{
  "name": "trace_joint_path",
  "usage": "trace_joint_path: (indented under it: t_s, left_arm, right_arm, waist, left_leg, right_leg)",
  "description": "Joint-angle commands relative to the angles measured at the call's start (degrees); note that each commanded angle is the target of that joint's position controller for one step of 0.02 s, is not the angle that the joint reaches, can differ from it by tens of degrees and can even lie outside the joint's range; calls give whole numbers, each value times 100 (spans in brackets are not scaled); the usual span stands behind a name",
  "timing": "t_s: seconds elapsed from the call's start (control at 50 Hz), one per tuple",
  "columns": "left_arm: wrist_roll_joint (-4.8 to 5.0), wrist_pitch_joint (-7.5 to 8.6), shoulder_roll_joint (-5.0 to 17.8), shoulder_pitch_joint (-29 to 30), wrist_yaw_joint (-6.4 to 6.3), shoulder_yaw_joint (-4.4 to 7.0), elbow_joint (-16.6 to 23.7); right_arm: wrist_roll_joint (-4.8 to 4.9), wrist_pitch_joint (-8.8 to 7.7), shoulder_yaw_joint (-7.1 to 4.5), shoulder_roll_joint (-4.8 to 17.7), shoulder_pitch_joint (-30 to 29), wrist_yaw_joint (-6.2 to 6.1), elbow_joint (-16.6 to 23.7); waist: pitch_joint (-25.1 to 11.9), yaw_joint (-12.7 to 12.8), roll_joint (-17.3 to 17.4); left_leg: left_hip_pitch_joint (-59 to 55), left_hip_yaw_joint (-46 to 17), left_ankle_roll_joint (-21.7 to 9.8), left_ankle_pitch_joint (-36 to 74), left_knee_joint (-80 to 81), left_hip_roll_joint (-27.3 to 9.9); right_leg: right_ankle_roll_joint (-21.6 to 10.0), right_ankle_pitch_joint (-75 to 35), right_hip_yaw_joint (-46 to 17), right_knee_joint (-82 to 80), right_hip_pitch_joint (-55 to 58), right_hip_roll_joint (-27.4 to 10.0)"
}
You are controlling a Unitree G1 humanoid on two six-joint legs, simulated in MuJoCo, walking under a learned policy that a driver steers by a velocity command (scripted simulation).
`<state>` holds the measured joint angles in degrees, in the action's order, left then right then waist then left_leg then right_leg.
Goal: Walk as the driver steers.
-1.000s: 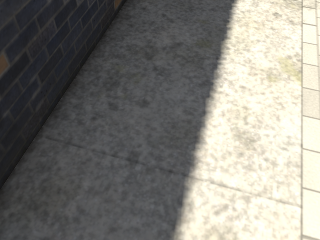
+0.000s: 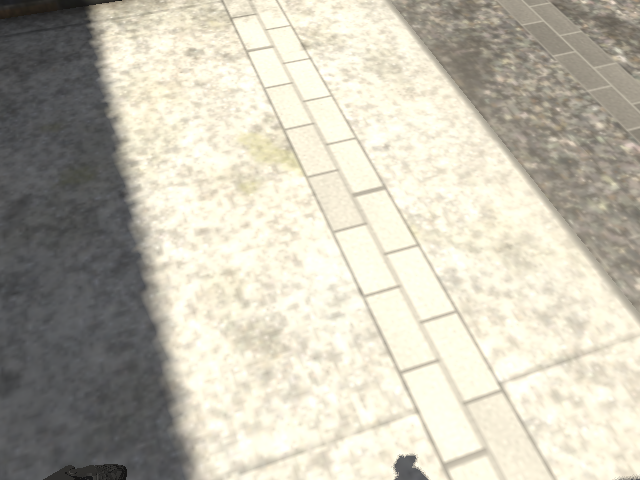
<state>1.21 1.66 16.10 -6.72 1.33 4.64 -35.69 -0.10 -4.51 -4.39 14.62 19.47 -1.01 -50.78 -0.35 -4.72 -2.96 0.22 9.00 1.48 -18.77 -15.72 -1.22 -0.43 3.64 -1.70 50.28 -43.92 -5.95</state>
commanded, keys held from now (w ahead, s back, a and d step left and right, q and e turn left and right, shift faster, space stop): w+e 0.06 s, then w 0.16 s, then w+q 0.78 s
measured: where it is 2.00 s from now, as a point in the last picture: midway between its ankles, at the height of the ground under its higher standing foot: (199, 232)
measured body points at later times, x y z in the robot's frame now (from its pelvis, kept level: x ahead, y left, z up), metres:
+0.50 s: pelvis +0.28 -0.07 +0.01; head +0.30 -0.08 +0.46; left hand +0.37 +0.20 -0.10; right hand +0.42 -0.34 -0.10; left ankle +0.48 +0.09 -0.66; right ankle +0.20 -0.14 -0.74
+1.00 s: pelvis +0.58 -0.02 +0.01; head +0.63 +0.01 +0.46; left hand +0.74 +0.27 -0.07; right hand +0.72 -0.28 -0.10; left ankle +0.53 +0.05 -0.74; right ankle +0.78 -0.17 -0.67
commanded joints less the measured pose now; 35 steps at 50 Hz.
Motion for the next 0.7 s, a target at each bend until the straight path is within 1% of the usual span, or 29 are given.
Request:
trace_joint_path:
  t_s: [0.02, 0.04, 0.06, 0.08, 0.1, 0.12, 0.14, 0.16, 0.18, 0.2, 0.22, 0.24, 0.26, 0.28, 0.3, 0.34, 0.38, 0.42, 0.46, 0.5, 0.54, 0.58, 0.6, 0.62, 0.64, 0.66, 0.68, 0.7]
  left_arm:
    - [23, 35, 115, 740, 142, -48, 689]
    - [25, 16, 158, 763, 171, -33, 740]
    - [12, -2, 252, 681, 188, 10, 773]
    - [-14, -15, 362, 472, 184, 73, 763]
    - [-11, 2, 534, -220, 178, 192, 607]
    - [9, -13, 832, -1202, 104, 369, 319]
    - [11, -36, 1426, -1936, -26, 504, 162]
    - [21, 37, 1620, -1870, -7, 439, 254]
    - [-70, 80, 1146, -1870, 37, 301, 265]
    - [-80, 121, 993, -1553, 32, 248, 223]
    - [-72, 156, 838, -1119, 27, 179, 234]
    - [-121, 195, 623, -798, 29, 107, 243]
    - [-164, 235, 508, -618, 28, 66, 254]
    - [-161, 293, 475, -552, 25, 63, 206]
    - [-149, 354, 493, -539, 21, 64, 131]
    - [-178, 431, 557, -620, -9, 86, -24]
    - [-206, 445, 546, -771, -64, 86, -176]
    - [-215, 455, 568, -810, -104, 84, -258]
    - [-205, 463, 630, -853, -132, 93, -336]
    - [-177, 447, 672, -1001, -155, 114, -453]
    - [-146, 388, 695, -1171, -171, 138, -575]
    - [-109, 296, 746, -1265, -199, 167, -653]
    - [-89, 246, 797, -1225, -224, 182, -656]
    - [-74, 204, 890, -1130, -258, 203, -627]
    - [-61, 164, 1000, -1072, -302, 229, -598]
    - [-62, 118, 1086, -1012, -345, 245, -579]
    - [-39, 98, 1084, -901, -376, 227, -555]
    - [-128, 169, 866, -984, -397, 130, -445]
  right_arm:
    - [125, -38, -220, 1128, -297, -2, 395]
    - [159, -1, -243, 1203, -285, 13, 390]
    - [180, 31, -265, 1306, -312, 14, 398]
    - [207, 58, -287, 1405, -246, 5, 375]
    - [200, 77, -296, 1441, -203, -16, 352]
    - [158, 61, -225, 1280, -70, -28, 329]
    - [-86, -9, -41, 746, 64, 16, 558]
    - [-15, -207, 103, 495, 366, 104, 694]
    - [236, -319, -60, 1051, -274, 162, 767]
    - [316, -352, -22, 976, -684, 162, 920]
    - [199, -342, 6, 889, -802, 102, 913]
    - [112, -270, -32, 913, -718, 71, 856]
    - [134, -168, -40, 888, -484, 87, 789]
    - [153, -74, -34, 809, -336, 92, 731]
    - [150, 9, -21, 724, -278, 87, 688]
    - [117, 104, -2, 636, -519, 58, 732]
    - [101, 108, 4, 595, -844, 66, 806]
    - [117, 69, 6, 567, -1073, 118, 848]
    - [134, 38, 29, 502, -1372, 187, 928]
    - [137, 29, 71, 412, -1699, 257, 1059]
    - [131, 25, 103, 356, -1957, 340, 1216]
    - [115, 17, 116, 340, -2130, 431, 1391]
    - [111, 12, 107, 364, -2126, 474, 1462]
    - [107, 16, 74, 438, -2020, 502, 1507]
    - [98, 35, 16, 560, -1812, 508, 1517]
    - [101, 59, -79, 747, -1308, 497, 1450]
    - [115, 67, -233, 1033, -410, 445, 1275]
    - [110, 112, -390, 1529, 482, 326, 1142]
  waist:
    - [397, 45, 742]
    - [412, 84, 751]
    - [320, 195, 815]
    - [112, 360, 929]
    - [-258, 802, 908]
    - [-756, 1260, 758]
    - [-1394, 1326, -377]
    - [-2516, 942, -1296]
    - [-2269, 1262, -518]
    - [-1427, 1162, -435]
    - [-910, 889, 114]
    - [-671, 636, 47]
    - [-556, 434, -56]
    - [-511, 337, -117]
    - [-421, 272, -96]
    - [-148, 291, -10]
    - [36, 402, 56]
    - [98, 507, 54]
    - [205, 639, 43]
    - [370, 796, 73]
    - [494, 926, 109]
    - [525, 973, 87]
    - [477, 920, 32]
    - [330, 809, -96]
    - [88, 670, -280]
    - [-234, 374, -402]
    - [-679, -144, -289]
    - [-1298, -485, 345]
  left_leg:
    - [114, -385, -896, 2272, 459, -1438]
    - [-15, -294, -861, 2658, 320, -1498]
    - [-112, -148, -808, 3598, 25, -1516]
    - [-151, -49, -774, 4753, -455, -1524]
    - [-69, 110, -672, 5559, -1378, -1438]
    - [677, 253, -521, 5380, -2612, -1243]
    - [2734, 301, -228, 2027, -4775, -787]
    - [3997, -802, -95, -1406, -6363, 104]
    - [4540, -1384, -156, -1024, -6694, -158]
    - [4771, -1236, -237, -665, -6571, -363]
    - [4533, -1210, -256, -229, -6118, -635]
    - [4137, -1240, -257, 11, -5772, -812]
    - [3808, -1290, -265, 194, -5647, -903]
    - [3684, -1288, -239, 321, -5517, -922]
    - [3685, -1264, -197, 463, -5400, -919]
    - [3975, -1300, -104, 980, -5029, -905]
    - [4289, -1383, -53, 1596, -4455, -831]
    - [4238, -1411, -76, 2287, -3738, -659]
    - [4133, -1292, -122, 2752, -3091, -508]
    - [4215, -1181, -188, 2863, -2617, -432]
    - [4462, -1087, -279, 2633, -2290, -380]
    - [4618, -900, -398, 2101, -2100, -291]
    - [4498, -755, -483, 1767, -2020, -199]
    - [4158, -553, -589, 1425, -1980, -29]
    - [3706, -338, -701, 1079, -2028, 190]
    - [3006, -202, -837, 846, -2015, 422]
    - [1679, -230, -1052, 1240, -1598, 620]
    - [-206, -1569, -1431, 1692, -1575, -201]
  right_leg:
    - [-145, 88, 326, -715, 224, 92]
    - [-237, 322, 430, -894, 386, 165]
    - [-353, 601, 592, -1044, 744, 338]
    - [-488, 885, 764, -1157, 1330, 592]
    - [-694, 634, 872, -1587, 2366, 865]
    - [-897, 279, 778, -1786, 4001, 1020]
    - [-1388, 219, -1230, -1718, 6078, -318]
    - [-2319, 1028, -4374, -2886, 6919, -1545]
    - [-1996, 1195, -3967, -3165, 6704, -1415]
    - [-1790, 818, -3080, -3133, 5874, -1244]
    - [-1601, 307, -2420, -3171, 4874, -1015]
    - [-1507, -180, -1911, -3275, 4134, -845]
    - [-1467, -257, -1631, -3469, 3669, -732]
    - [-1477, -260, -1464, -3660, 3435, -705]
    - [-1470, -366, -1232, -3815, 3268, -688]
    - [-1398, -542, -783, -4060, 3148, -640]
    - [-1262, -776, -387, -4132, 3312, -559]
    - [-1079, -857, 28, -4159, 3460, -461]
    - [-953, -820, 299, -4227, 3608, -471]
    - [-906, -837, 441, -4245, 3942, -587]
    - [-893, -1069, 547, -4085, 4470, -738]
    - [-864, -1645, 621, -3803, 4954, -893]
    - [-811, -2241, 699, -3587, 5087, -926]
    - [-734, -3249, 806, -3270, 5140, -911]
    - [-655, -4366, 891, -2841, 5195, -890]
    - [-564, -5214, 986, -2125, 5146, -833]
    - [-391, -5151, 1148, -933, 4671, -627]
    - [-159, -3133, 1160, 878, 3225, -341]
